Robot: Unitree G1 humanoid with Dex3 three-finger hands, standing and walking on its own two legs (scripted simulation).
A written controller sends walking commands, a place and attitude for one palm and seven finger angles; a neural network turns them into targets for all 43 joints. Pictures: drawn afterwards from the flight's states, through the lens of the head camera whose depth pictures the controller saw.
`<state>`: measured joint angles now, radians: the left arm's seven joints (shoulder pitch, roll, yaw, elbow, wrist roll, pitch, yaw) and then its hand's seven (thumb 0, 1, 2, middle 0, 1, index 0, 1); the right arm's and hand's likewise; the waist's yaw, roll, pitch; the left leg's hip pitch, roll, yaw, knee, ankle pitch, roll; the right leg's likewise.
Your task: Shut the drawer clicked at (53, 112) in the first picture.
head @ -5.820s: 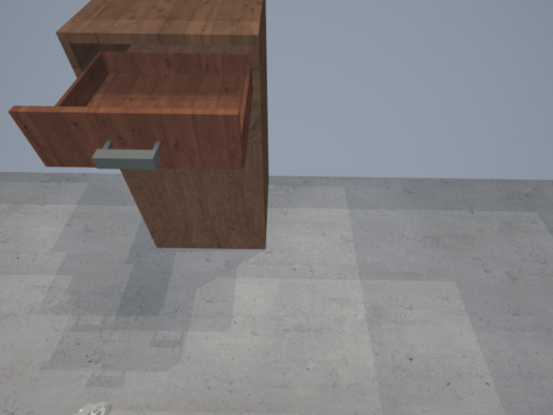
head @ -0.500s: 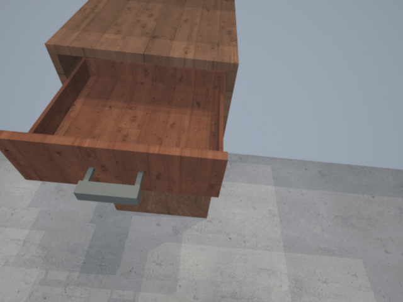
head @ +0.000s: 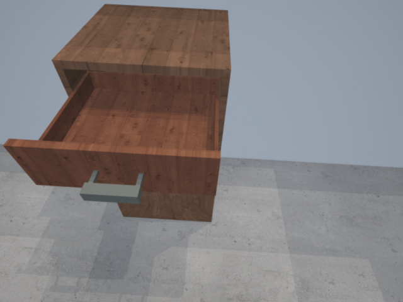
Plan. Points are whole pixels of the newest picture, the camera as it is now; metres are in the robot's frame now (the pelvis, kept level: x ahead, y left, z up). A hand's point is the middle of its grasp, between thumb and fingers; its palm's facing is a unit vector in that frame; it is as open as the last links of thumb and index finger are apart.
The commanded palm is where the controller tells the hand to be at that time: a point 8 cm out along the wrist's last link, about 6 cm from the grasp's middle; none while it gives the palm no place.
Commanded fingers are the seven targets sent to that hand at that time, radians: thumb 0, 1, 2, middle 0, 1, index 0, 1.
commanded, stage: look again from close up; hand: left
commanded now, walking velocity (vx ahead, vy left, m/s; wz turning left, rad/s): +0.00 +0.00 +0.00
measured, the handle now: (115, 184) +0.33 +0.21 +0.04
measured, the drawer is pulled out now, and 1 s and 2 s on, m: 0.29 0.29 0.29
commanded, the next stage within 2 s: raise the hand and make a fist in 0.52 s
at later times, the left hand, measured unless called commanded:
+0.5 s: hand out of the picture +0.05 +0.20 -0.17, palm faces +0.01 -0.97 -0.23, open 7.4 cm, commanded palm none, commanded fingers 0.00 0.90 0.90 -0.20 -0.30 -0.20 -0.30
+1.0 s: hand (111, 289) +0.15 +0.18 -0.03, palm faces +0.05 -1.00 -0.04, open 6.5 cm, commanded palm +0.13 +0.24 -0.02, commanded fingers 0.00 0.90 0.90 -0.60 -0.73 -0.60 -0.73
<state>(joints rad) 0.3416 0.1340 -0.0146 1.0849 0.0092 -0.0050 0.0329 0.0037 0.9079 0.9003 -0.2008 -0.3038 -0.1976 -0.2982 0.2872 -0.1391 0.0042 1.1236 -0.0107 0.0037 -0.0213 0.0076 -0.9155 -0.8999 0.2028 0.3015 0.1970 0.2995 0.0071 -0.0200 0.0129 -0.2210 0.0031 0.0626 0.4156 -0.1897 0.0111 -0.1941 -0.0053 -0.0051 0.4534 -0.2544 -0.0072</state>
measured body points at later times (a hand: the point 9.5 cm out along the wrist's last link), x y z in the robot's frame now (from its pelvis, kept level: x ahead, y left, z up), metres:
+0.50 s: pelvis +0.03 +0.02 -0.01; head +0.05 +0.01 +0.44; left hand +0.05 +0.26 -0.16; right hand +0.04 -0.20 -0.17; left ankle +0.02 +0.11 -0.74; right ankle -0.01 -0.11 -0.74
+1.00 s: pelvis +0.01 -0.01 -0.06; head +0.04 +0.00 +0.39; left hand +0.14 +0.23 -0.02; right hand +0.25 -0.26 -0.09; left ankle +0.02 +0.11 -0.74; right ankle -0.01 -0.11 -0.74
